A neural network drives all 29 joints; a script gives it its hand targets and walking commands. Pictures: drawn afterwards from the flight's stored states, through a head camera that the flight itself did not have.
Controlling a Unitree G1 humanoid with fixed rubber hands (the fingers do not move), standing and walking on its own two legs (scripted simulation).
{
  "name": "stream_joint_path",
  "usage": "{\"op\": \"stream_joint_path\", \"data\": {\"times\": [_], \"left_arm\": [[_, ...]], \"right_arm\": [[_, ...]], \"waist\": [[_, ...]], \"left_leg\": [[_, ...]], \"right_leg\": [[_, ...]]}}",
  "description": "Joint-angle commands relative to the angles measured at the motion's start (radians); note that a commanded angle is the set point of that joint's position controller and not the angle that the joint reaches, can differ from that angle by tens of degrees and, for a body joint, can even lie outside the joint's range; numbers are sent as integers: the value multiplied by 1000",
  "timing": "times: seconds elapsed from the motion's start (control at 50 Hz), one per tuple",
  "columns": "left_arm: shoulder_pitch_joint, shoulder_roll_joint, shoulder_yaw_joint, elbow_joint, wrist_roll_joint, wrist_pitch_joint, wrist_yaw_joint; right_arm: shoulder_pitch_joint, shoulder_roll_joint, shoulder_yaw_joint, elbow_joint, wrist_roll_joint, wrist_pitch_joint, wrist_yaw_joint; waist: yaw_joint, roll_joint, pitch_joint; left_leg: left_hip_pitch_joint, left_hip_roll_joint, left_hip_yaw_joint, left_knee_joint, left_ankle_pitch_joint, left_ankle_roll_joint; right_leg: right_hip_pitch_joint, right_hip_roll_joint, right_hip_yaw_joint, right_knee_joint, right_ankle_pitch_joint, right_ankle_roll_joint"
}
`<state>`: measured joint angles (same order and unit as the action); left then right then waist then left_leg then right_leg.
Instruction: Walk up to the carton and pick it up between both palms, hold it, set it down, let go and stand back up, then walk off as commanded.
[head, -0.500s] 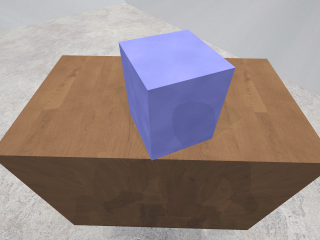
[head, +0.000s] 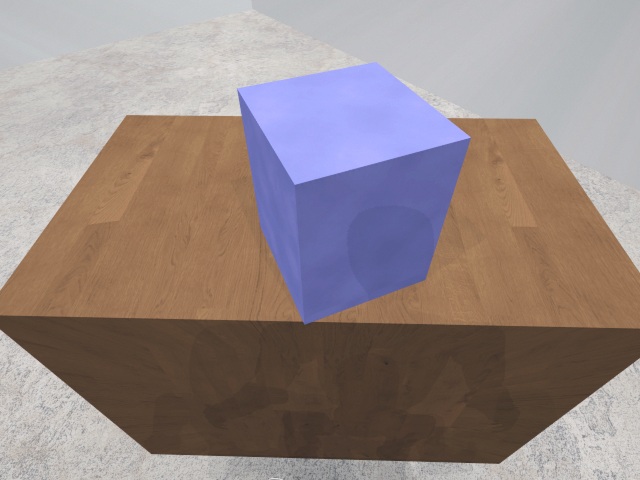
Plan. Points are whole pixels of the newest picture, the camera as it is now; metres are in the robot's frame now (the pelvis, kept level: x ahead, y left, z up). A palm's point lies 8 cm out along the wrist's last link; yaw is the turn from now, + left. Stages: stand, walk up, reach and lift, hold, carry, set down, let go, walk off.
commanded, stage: walk up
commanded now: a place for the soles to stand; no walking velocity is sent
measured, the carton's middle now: (340, 193) +0.48 +0.00 +0.12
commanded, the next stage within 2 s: reach and lift in 1.36 s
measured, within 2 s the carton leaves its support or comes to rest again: neither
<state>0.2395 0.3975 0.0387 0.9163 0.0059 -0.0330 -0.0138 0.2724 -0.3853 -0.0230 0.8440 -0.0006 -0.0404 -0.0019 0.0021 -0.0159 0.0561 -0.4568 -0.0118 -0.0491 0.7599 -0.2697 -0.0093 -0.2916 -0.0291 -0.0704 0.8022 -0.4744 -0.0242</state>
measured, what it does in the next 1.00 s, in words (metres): stands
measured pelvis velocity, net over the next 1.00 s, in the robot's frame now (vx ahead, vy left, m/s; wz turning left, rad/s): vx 0.02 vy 0.01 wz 0.01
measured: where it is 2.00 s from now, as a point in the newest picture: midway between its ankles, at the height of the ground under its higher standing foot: outside the picture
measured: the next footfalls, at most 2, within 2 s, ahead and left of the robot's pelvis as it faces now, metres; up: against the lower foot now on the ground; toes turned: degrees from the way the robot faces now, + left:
none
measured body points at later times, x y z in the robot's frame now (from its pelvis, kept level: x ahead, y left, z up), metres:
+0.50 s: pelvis +0.02 +0.02 +0.00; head +0.03 +0.01 +0.45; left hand +0.06 +0.35 -0.10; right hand +0.09 -0.29 -0.12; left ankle +0.08 +0.14 -0.71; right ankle -0.01 -0.11 -0.71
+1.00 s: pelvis +0.02 +0.01 +0.01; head +0.03 -0.01 +0.45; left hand +0.09 +0.34 -0.09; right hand +0.11 -0.29 -0.12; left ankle +0.08 +0.14 -0.71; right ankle +0.01 -0.11 -0.71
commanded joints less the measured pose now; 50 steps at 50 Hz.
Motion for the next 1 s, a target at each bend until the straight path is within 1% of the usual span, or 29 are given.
{"op": "stream_joint_path", "data": {"times": [0.0, 0.02, 0.04, 0.08, 0.1, 0.12, 0.14, 0.16, 0.24, 0.3, 0.34, 0.36, 0.4, 0.44, 0.48, 0.5, 0.52, 0.54, 0.56, 0.62, 0.64, 0.66, 0.68, 0.7, 0.74, 0.76, 0.82, 0.9, 0.98], "left_arm": [[43, 346, 78, -43, 18, -44, 47], [37, 335, 80, -49, 14, -53, 46], [17, 333, 80, -51, 12, -54, 47], [-18, 300, 65, -72, 12, -49, 43], [-53, 259, 51, -84, 3, -45, 44], [-58, 210, 43, -97, -12, -44, 41], [-25, 186, 45, -80, -13, -29, 42], [-11, 192, 36, -71, -12, -17, 42], [107, 202, 49, -26, -5, -20, 37], [221, 228, 62, 16, 14, -34, 37], [179, 368, 99, -24, 43, -58, 48], [107, 388, 105, -52, 34, -64, 53], [36, 345, 87, -67, 22, -74, 55], [2, 327, 71, -73, 24, -71, 49], [21, 278, 58, -73, 14, -59, 46], [17, 239, 52, -88, 1, -56, 46], [59, 202, 44, -82, -18, -50, 48], [35, 205, 44, -97, -12, -34, 51], [17, 218, 45, -102, -11, -26, 50], [138, 190, 37, -32, -9, -49, 53], [151, 234, 56, -14, 3, -60, 60], [123, 305, 66, -16, 18, -75, 67], [34, 336, 73, -43, 12, -75, 60], [22, 355, 70, -47, 13, -68, 58], [-35, 316, 52, -64, 8, -64, 61], [-32, 273, 44, -62, 6, -58, 55], [-8, 211, 34, -43, -20, -43, 50], [14, 289, 53, -31, 5, -48, 45], [-55, 297, 48, -30, 17, -57, 49]], "right_arm": [[-156, -222, -64, -78, -38, 21, -2], [-116, -217, -61, -74, -42, 18, -3], [-109, -206, -64, -74, -33, 13, 3], [-37, -206, -74, -51, -33, -2, 9], [12, -223, -81, -36, -43, -15, 1], [13, -267, -92, -46, -47, -20, 4], [38, -291, -88, -34, -25, -22, 7], [33, -293, -79, -26, -17, -21, 8], [-100, -256, -86, -68, -53, 15, 8], [-146, -248, -87, -78, -49, 42, 19], [-196, -157, -64, -111, -44, 47, 17], [-189, -204, -78, -115, -53, 39, 8], [-159, -233, -81, -94, -36, 23, 13], [-91, -219, -83, -56, -29, 14, 22], [-7, -233, -94, -35, -33, -9, 17], [19, -252, -101, -31, -37, -14, 5], [2, -296, -100, -39, -29, -15, 3], [7, -305, -92, -35, -22, -11, 3], [14, -306, -85, -31, -27, -6, 4], [-154, -227, -59, -51, -28, 29, 5], [-189, -179, -53, -73, -26, 36, 10], [-165, -143, -43, -75, -18, 41, 14], [-136, -183, -58, -71, -11, 43, 2], [-141, -213, -67, -60, -10, 46, 6], [-113, -201, -63, -40, -11, 24, 6], [-77, -227, -64, -31, -18, 9, 7], [-124, -262, -61, -44, -17, 2, 12], [-154, -201, -48, -44, -11, 33, 17], [-120, -203, -57, -22, -13, 35, 15]], "waist": [[49, -64, 43], [36, -4, 28], [17, -78, 0], [-34, -47, -42], [-46, 54, -75], [-32, 187, -143], [-37, 255, -164], [-21, 241, -135], [34, 239, -1], [69, 168, -10], [81, -104, 81], [62, -49, 87], [20, 40, 112], [-7, -107, 15], [-42, -41, -65], [-53, 106, -120], [-28, 163, -163], [-32, 214, -127], [-41, 176, -83], [59, 161, -57], [70, 61, -43], [45, -99, -12], [20, -101, -42], [12, -51, -45], [-16, -50, -26], [-25, -6, -37], [9, 147, -138], [21, 80, -12], [-16, -45, -14]], "left_leg": [[-232, 68, 9, 141, -199, 41], [-231, 74, 10, 102, -215, 43], [-157, 91, 9, 69, -175, 51], [115, 75, 0, -80, 40, 75], [208, 71, -81, -173, 152, 96], [315, 176, -305, -245, 256, 155], [371, 264, -523, -345, 206, 250], [354, 264, -550, -385, 61, 253], [26, 229, -437, -455, -262, 230], [-138, 109, -221, -347, -416, 117], [-348, -45, -27, 119, -240, 22], [-334, 32, -80, 196, -221, 21], [-215, 79, -36, 149, -202, 26], [-48, 68, 19, 37, -169, 37], [189, 50, -15, -171, 115, 74], [315, 118, -194, -224, 215, 123], [393, 232, -450, -276, 236, 210], [394, 295, -532, -340, 172, 270], [337, 286, -524, -372, 35, 292], [95, 165, -265, -253, 164, 178], [-3, 113, -183, -104, 237, 107], [-102, 39, -78, 43, 167, 49], [-51, 29, -27, 63, -219, 31], [-5, 55, -30, 113, -283, 34], [109, 95, 7, -125, 7, 54], [216, 107, -78, -157, 266, 77], [250, 227, -324, -260, 249, 231], [17, 100, -154, -197, -18, 86], [84, 50, -44, -106, 13, 49]], "right_leg": [[128, -378, 461, -452, 200, -170], [156, -365, 430, -405, 323, -145], [135, -361, 395, -358, 386, -175], [-15, -251, 218, -231, 435, -114], [-71, -151, 140, -120, 421, -66], [-145, -38, 40, 46, 289, 3], [-215, 42, 42, 165, -95, 24], [-234, 25, 88, 173, -187, 17], [-62, -5, 58, -2, -88, -1], [194, 34, -7, -262, 55, -24], [135, -330, 612, -597, -374, -143], [104, -419, 661, -593, -206, -218], [29, -382, 498, -497, 48, -228], [56, -280, 306, -362, 343, -168], [1, -184, 173, -155, 556, -83], [-85, -101, 91, 20, 512, -36], [-189, 17, 13, 154, 232, 26], [-248, 36, 54, 159, -170, 10], [-255, 11, 76, 128, -232, 12], [39, -10, 50, -261, 104, 1], [112, -81, 162, -353, 156, -22], [131, -231, 402, -443, 207, -85], [67, -365, 458, -424, 378, -202], [36, -404, 464, -388, 399, -239], [9, -262, 239, -264, 510, -151], [-56, -181, 164, -163, 572, -81], [-73, -11, 49, -57, 100, 24], [27, -107, 202, -306, 65, -67], [-19, -216, 253, -363, 165, -114]]}}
